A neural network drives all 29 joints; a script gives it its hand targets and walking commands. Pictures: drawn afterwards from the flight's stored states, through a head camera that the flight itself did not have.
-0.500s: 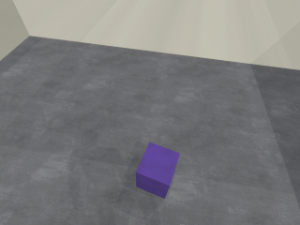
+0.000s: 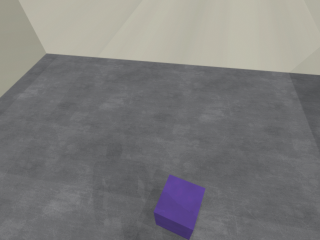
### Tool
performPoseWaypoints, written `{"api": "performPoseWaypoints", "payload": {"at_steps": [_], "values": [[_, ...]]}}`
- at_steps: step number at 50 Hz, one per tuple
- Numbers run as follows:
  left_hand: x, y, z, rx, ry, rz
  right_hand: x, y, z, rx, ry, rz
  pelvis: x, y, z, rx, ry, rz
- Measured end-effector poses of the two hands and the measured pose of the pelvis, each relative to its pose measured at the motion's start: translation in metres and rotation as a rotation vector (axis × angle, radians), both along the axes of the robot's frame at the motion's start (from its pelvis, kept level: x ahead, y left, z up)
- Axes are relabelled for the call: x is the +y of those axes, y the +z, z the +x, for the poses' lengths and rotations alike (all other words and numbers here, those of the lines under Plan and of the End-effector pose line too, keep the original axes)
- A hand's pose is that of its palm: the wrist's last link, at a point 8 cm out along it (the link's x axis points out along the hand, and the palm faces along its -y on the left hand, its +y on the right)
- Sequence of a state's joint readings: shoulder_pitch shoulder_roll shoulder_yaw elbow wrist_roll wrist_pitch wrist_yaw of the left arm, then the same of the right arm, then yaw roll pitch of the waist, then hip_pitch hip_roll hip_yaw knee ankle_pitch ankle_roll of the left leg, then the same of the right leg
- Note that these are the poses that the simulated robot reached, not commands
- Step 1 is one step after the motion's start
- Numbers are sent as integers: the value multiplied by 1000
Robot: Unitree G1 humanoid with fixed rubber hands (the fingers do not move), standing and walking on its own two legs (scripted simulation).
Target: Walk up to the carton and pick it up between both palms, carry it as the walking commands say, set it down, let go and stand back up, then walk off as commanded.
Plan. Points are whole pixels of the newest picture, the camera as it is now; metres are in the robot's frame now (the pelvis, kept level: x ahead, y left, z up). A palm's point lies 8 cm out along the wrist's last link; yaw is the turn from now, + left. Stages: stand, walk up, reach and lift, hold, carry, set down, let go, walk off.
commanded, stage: walk up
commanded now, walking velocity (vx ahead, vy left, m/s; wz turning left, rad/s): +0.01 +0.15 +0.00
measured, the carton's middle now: (179, 207) +0.41 -0.06 -0.65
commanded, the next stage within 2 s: none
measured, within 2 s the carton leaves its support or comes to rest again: neither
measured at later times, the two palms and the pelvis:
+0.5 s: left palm out of the picture +0.07 +0.28 -0.14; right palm out of the picture +0.08 -0.16 -0.14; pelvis +0.04 +0.06 +0.00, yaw -1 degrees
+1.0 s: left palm out of the picture +0.07 +0.26 -0.14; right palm out of the picture +0.07 -0.16 -0.14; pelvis +0.07 +0.05 +0.01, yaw +0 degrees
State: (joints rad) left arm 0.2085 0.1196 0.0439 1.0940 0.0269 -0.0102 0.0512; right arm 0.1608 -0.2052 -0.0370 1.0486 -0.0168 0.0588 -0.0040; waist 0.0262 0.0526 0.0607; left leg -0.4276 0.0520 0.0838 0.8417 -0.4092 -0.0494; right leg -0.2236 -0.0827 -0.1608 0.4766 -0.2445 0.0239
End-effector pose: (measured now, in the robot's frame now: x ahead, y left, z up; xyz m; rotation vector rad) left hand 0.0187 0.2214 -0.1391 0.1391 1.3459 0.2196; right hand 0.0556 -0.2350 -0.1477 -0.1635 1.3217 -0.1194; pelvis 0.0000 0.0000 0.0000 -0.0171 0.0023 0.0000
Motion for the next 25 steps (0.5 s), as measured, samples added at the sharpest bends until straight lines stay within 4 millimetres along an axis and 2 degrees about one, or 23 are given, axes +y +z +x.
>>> {"api": "performPoseWaypoints", "payload": {"at_steps": [5, 9, 13, 17, 22, 25], "values": [[34, -21, -1, 41, 26, -25, 24, 8, 49, -105, 42, -49, 27, -11, 14, -1, 13, -11], [51, -24, 8, 64, 3, -53, 47, 23, 60, -143, 42, -63, 40, -4, 22, -13, 0, -1], [59, -22, 19, 79, -34, -64, 65, 27, 58, -139, 9, -54, 49, 1, 28, -14, -10, 8], [64, -19, 32, 65, -58, -56, 75, 22, 52, -123, -21, -32, 55, 1, 33, -18, -19, 20], [61, -13, 48, 41, -77, -34, 78, 6, 34, -60, -60, -2, 58, -2, 38, -22, -30, 40], [56, -4, 54, 20, -72, -38, 76, 4, 21, -13, -77, 3, 61, 3, 43, -27, -16, 19]]}}
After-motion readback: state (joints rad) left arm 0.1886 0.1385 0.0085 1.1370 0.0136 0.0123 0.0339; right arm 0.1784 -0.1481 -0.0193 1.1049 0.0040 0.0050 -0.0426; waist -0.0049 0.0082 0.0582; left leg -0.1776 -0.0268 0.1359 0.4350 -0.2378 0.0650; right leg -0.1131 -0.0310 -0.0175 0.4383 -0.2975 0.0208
